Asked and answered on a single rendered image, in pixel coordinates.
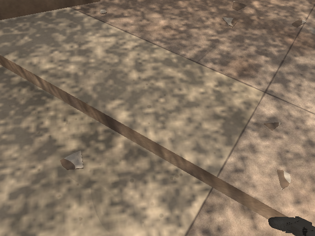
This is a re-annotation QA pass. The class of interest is right robot hand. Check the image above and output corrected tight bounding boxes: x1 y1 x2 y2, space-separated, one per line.
268 216 315 236

